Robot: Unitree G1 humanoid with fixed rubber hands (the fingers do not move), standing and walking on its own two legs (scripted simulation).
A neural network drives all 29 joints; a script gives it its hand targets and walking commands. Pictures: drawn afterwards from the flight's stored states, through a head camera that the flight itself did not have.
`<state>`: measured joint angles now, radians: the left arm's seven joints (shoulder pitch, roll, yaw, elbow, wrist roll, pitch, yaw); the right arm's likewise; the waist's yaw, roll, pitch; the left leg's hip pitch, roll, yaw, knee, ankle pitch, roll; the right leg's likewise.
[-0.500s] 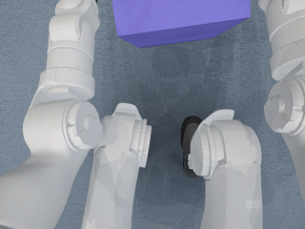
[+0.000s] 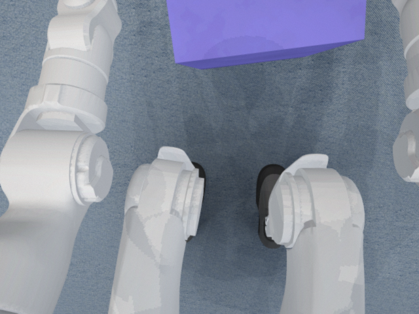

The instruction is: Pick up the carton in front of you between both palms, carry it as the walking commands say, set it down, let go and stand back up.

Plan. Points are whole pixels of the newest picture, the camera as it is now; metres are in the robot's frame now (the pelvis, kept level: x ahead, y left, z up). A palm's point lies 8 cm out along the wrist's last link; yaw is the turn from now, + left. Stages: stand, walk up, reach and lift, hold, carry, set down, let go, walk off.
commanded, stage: set down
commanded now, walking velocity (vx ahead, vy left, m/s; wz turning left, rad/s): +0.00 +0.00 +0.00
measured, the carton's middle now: out of the picture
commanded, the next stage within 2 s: let go in 0.98 s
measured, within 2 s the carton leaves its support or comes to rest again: neither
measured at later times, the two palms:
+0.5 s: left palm out of the picture +0.55 +0.17 +0.01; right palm out of the picture +0.58 -0.22 +0.01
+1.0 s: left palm out of the picture +0.54 +0.18 +0.16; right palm out of the picture +0.58 -0.22 +0.16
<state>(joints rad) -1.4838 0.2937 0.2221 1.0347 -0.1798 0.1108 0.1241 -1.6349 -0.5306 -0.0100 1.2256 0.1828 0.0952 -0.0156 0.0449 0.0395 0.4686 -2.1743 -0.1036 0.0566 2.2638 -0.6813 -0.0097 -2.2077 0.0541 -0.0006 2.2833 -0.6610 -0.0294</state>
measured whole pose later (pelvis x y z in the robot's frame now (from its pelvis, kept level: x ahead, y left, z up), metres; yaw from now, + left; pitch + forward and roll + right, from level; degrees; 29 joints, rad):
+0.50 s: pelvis -0.01 +0.00 +0.11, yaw -1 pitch +45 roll +3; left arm -1.37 0.21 0.34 0.86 -0.07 0.23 0.15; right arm -1.54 -0.49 -0.17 1.11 0.02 0.22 0.04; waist 0.07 0.01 0.13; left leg -2.06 -0.10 0.01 1.82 -0.55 -0.02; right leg -2.10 0.07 0.02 1.84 -0.52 -0.02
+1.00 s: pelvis +0.02 -0.01 +0.26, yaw -2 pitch +47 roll +2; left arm -1.16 0.18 0.34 0.75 -0.04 0.21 0.11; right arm -1.35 -0.43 -0.26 1.04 -0.04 0.19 0.07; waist 0.06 -0.01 0.01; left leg -1.65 -0.08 -0.03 1.21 -0.38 -0.01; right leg -1.68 0.07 0.04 1.23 -0.36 -0.02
